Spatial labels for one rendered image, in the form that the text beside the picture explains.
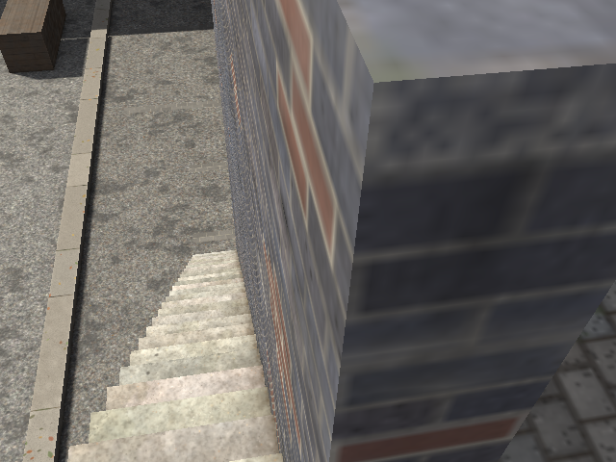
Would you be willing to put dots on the stairs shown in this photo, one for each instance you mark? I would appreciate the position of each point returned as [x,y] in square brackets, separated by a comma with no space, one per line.
[195,390]

